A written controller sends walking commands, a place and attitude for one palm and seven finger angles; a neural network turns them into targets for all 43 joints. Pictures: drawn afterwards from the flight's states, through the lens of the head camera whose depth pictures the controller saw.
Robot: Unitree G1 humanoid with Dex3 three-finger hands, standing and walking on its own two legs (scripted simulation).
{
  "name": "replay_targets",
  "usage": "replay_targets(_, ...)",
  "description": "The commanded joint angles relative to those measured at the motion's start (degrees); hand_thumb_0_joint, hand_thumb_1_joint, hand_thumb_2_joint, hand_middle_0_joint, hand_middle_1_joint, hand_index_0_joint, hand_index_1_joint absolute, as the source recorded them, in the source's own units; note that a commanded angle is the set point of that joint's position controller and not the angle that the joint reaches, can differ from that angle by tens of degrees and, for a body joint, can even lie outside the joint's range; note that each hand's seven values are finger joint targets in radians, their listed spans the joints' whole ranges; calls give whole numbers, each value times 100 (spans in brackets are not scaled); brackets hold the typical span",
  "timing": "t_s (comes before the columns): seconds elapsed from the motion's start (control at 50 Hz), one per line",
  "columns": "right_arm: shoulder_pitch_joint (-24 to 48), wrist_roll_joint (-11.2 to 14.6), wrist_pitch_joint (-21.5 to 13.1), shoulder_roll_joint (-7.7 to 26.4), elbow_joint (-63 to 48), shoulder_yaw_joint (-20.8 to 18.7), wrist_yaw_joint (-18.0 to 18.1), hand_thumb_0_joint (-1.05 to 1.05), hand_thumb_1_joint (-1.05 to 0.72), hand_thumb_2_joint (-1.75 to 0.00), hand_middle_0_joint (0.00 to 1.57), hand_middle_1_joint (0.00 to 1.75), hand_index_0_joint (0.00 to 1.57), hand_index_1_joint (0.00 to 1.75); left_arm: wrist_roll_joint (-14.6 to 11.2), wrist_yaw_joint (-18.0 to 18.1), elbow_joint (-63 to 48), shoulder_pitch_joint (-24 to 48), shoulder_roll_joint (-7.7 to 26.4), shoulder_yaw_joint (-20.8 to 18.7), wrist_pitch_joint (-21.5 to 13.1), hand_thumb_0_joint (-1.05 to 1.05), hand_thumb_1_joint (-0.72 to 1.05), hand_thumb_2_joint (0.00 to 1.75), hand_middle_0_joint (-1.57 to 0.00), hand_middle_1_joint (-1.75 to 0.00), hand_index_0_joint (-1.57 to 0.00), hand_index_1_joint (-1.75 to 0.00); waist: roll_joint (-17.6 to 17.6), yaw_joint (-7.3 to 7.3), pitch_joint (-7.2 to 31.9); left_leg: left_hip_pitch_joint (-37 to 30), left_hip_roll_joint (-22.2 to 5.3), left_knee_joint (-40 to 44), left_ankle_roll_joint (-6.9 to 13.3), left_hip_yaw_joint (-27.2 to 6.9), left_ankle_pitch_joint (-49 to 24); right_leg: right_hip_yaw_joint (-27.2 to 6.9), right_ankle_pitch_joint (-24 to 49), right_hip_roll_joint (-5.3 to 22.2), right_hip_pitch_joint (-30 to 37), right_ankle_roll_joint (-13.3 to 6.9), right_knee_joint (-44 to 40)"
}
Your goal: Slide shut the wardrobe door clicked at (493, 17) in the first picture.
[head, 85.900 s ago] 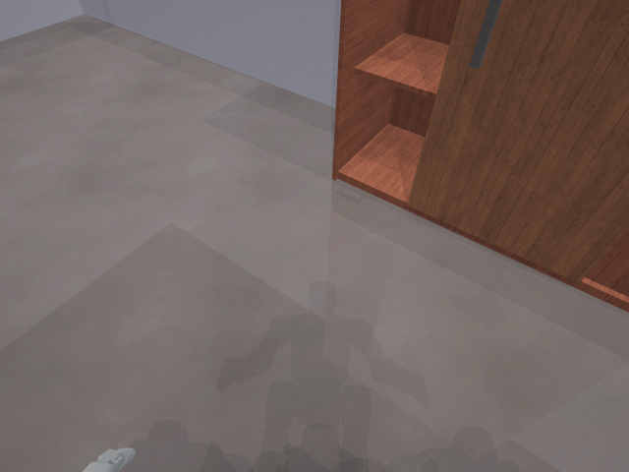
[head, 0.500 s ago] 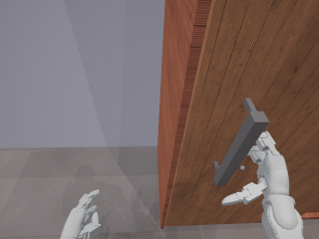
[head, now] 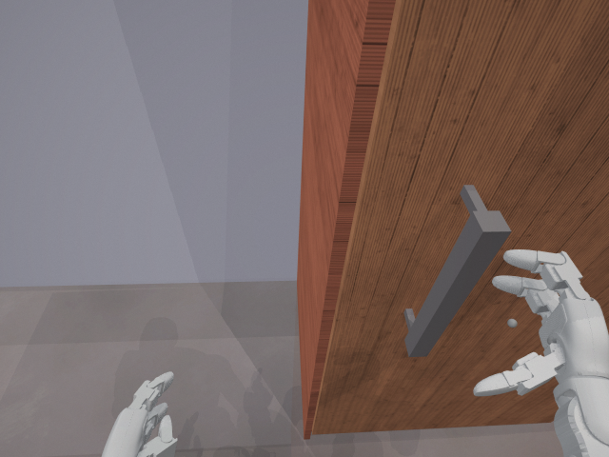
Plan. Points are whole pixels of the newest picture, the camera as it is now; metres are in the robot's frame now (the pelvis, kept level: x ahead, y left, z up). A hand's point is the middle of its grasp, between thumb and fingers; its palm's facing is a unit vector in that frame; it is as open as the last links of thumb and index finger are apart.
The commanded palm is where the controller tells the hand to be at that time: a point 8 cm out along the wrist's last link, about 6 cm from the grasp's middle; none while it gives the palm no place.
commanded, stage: slip the hand off the handle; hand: right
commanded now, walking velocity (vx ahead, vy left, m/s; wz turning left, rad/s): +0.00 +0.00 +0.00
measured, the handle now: (439, 282) +0.30 -0.15 +0.11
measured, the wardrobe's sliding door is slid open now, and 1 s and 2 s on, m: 0.00 0.00 0.00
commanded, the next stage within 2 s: draw the hand back to the body in 0.64 s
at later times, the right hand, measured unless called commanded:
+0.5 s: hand (535, 399) +0.17 -0.22 +0.10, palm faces +0.16 +0.96 -0.21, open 14.7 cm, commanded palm +0.13 -0.27 +0.12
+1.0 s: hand (565, 411) +0.16 -0.23 +0.12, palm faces +0.04 +0.99 -0.12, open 14.7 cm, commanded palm +0.11 -0.28 +0.14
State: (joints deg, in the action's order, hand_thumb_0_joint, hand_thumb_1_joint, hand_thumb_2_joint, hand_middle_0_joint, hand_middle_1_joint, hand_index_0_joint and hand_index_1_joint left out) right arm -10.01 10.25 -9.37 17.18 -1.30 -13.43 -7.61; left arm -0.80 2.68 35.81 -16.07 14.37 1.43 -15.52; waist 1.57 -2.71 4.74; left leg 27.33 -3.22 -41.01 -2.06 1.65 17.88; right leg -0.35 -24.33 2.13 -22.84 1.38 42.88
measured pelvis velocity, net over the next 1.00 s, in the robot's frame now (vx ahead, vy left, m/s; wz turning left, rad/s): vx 0.00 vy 0.00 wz -0.01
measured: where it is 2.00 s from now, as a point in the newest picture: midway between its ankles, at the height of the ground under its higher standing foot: outside the picture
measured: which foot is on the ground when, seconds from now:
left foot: down 0.00-1.00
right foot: down 0.00-1.00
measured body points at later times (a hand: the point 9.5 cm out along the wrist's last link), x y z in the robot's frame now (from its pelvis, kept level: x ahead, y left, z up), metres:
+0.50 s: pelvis -0.01 +0.01 -0.01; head -0.01 +0.02 +0.44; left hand +0.18 +0.22 -0.07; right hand +0.16 -0.27 +0.11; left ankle +0.03 +0.14 -0.71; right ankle -0.02 -0.13 -0.71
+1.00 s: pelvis +0.00 +0.00 -0.01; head -0.03 +0.01 +0.44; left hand +0.20 +0.21 -0.04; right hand +0.15 -0.29 +0.13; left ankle +0.03 +0.14 -0.71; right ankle -0.02 -0.13 -0.71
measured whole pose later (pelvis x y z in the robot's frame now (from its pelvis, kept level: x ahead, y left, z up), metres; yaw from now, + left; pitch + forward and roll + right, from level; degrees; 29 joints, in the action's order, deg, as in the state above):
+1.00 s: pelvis +0.00 +0.00 -0.01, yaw +0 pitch +1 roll +2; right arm -28.5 21.1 -4.4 20.0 -15.9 -18.5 -21.1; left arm -3.7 4.9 33.4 -15.5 13.5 3.7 -24.0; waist 3.1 -4.4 5.8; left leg 24.5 -2.2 -43.2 -2.0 2.7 19.3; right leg -1.6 -27.1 3.2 -21.4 1.3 47.8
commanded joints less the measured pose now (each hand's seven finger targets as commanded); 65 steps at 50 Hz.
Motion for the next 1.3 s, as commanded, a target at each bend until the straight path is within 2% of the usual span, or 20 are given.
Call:
replay_targets(0.0, 337, 216, -346, 899, -1257, -537, -248, 0, 55, -20, 25, 115, 25, 115, -62, 28, -991, 432, 673, -274, -356, 0, 90, 90, -20, -30, -20, -30, 25, -78, 943, -1016, 224, 457, 273, 160, -1138, 111, 1683, -187, -207, -108, -745)
replay_targets(0.1, -203, 304, -410, 948, -1926, -625, -225, 0, 55, -20, 25, 115, 25, 115, -37, -8, -1099, 451, 653, -280, -409, 0, 90, 90, -20, -30, -20, -30, 2, -68, 865, -970, 224, 432, 253, 175, -1196, 100, 1701, -198, -253, -137, -655)
replay_targets(0.3, -742, 296, -527, 921, -2417, -528, -147, 0, 55, -20, 25, 115, 25, 115, -44, 39, -1102, 470, 642, -279, -525, 0, 90, 90, -20, -30, -20, -30, -7, 48, 416, -476, 204, 573, 223, 98, 9, 53, 789, -234, -518, -197, -476)
replay_targets(0.48, -1282, 412, -464, 1106, -2467, -849, -278, 0, 55, -20, 25, 115, 25, 115, -88, 96, -1108, 576, 581, -277, -608, 0, 90, 90, -20, -30, -20, -30, -22, -89, 418, -535, 239, 491, 258, 94, 84, 22, 783, -231, -661, -184, -352)
replay_targets(0.58, -1720, 480, -463, 904, -2740, -665, -407, 0, 55, -20, 25, 115, 25, 115, -109, 72, -1205, 651, 527, -256, -683, 0, 90, 90, -20, -30, -20, -30, 73, -129, 373, -510, 269, 390, 279, 149, -101, -1, 832, -240, -622, -183, -351)
replay_targets(0.62, -2152, 495, -502, 956, -2819, -819, -415, 0, 55, -20, 25, 115, 25, 115, -106, 47, -1243, 634, 496, -279, -720, 0, 90, 90, -20, -30, -20, -30, 73, -244, 522, -610, 295, 292, 310, 194, -310, -20, 998, -235, -603, -163, -363)
replay_targets(0.7, -1870, 494, -573, 881, -3040, -640, -376, 0, 55, -20, 25, 115, 25, 115, -103, 64, -1205, 606, 511, -242, -755, 0, 90, 90, -20, -30, -20, -30, 240, -100, 229, -331, 322, 244, 298, 231, -221, -39, 872, -227, -627, -156, -301)
replay_targets(0.74, -1852, 515, -582, 910, -2936, -701, -342, 0, 55, -20, 25, 115, 25, 115, -118, 95, -1182, 590, 533, -249, -763, 0, 90, 90, -20, -30, -20, -30, 43, -88, 124, -210, 335, 300, 290, 220, 137, -76, 606, -215, -709, -146, -319)
replay_targets(0.76, -1700, 945, -409, 874, -2716, -578, -814, 0, 55, -20, 25, 115, 25, 115, -256, 179, -1285, 590, 629, -155, -892, 0, 90, 90, -20, -30, -20, -30, -57, 68, 387, -397, 334, 465, 317, 86, 289, -63, 430, -214, -517, -165, -326)
replay_targets(0.8, -1373, 1046, -254, 1296, -2895, -941, -1175, 0, 55, -20, 25, 115, 25, 115, -315, 276, -1290, 681, 622, -113, -1043, 0, 90, 90, -20, -30, -20, -30, 280, -44, 466, -590, 318, 532, 342, 32, 240, -62, 453, -209, -454, -187, -351)
replay_targets(0.82, -1314, 1115, -176, 1225, -2905, -882, -1338, 0, 55, -20, 25, 115, 25, 115, -326, 297, -1311, 698, 621, -87, -1118, 0, 90, 90, -20, -30, -20, -30, 249, -45, 467, -627, 338, 513, 344, 75, 141, -86, 514, -209, -361, -198, -396)
replay_targets(0.88, -1333, 1211, 57, 1316, -2660, -1210, -1388, 0, 55, -20, 25, 115, 25, 115, -333, 318, -1216, 794, 577, -77, -1224, 0, 90, 90, -20, -30, -20, -30, 289, -177, 259, -728, 388, 529, 347, 145, -111, -87, 740, -184, -343, -178, -476)
replay_targets(0.96, -1595, 1279, 260, 1133, -2722, -1210, -1344, 0, 55, -20, 25, 115, 25, 115, -321, 230, -1276, 812, 514, -54, -1282, 0, 90, 90, -20, -30, -20, -30, 254, -277, 293, -906, 403, 437, 341, 266, -665, -57, 1122, -180, -195, -122, -639)
replay_targets(0.98, -1630, 1246, 307, 1155, -2768, -1263, -1327, 0, 55, -20, 25, 115, 25, 115, -331, 209, -1247, 863, 532, -61, -1278, 0, 90, 90, -20, -30, -20, -30, 565, -299, 314, -958, 385, 452, 349, 231, -739, -2, 1186, -186, -91, -118, -646)
replay_targets(1.02, -1656, 1240, 400, 1003, -2826, -1059, -1336, 0, 55, -20, 25, 115, 25, 115, -337, 178, -1292, 798, 494, -34, -1282, 0, 90, 90, -20, -30, -20, -30, 320, -262, 156, -910, 403, 492, 335, 286, -791, -17, 1187, -165, -66, -106, -751)
replay_targets(1.14, -1358, 1196, 603, 1240, -2900, -1327, -1248, 0, 55, -20, 25, 115, 25, 115, -350, 243, -1254, 790, 556, -47, -1248, 0, 90, 90, -20, -30, -20, -30, 42, -248, -35, -866, 443, 732, 299, 259, -486, 5, 964, -129, 53, -131, -915)
replay_targets(1.18, -1173, 1170, 561, 1334, -3194, -1416, -1191, 0, 48, -24, 25, 111, 25, 111, -350, 252, -1228, 853, 591, -52, -1257, 0, 90, 90, -20, -30, -20, -30, 512, -256, 93, -944, 400, 773, 309, 216, -359, 37, 878, -145, 212, -125, -936)
replay_targets(1.24, -1148, 1179, 567, 1209, -3105, -1282, -1234, 0, 37, -29, 24, 104, 24, 104, -349, 253, -1188, 790, 573, -33, -1299, 0, 90, 90, -20, -30, -20, -30, 390, -236, 28, -995, 411, 813, 308, 258, -599, 24, 1055, -140, 287, -123, -1000)
replay_targets(1.26, -1088, 44, 226, 1927, -4150, -1459, -85, 0, 33, -31, 24, 102, 24, 102, 14, 210, -1201, 610, 527, -232, -1185, 0, 90, 90, -20, -30, -20, -30, 317, -379, -256, -1299, 353, 1042, 335, 58, -598, 183, 1108, -140, -137, -132, -1112)
replay_targets(1.28, -1532, -80, 214, 1509, -3872, -1269, 402, 0, 30, -32, 24, 100, 24, 100, 64, 183, -1093, 586, 515, -232, -1135, 0, 90, 90, -20, -30, -20, -30, 434, -273, -416, -1216, 301, 1116, 370, 26, -236, 244, 777, -130, -179, -80, -1119)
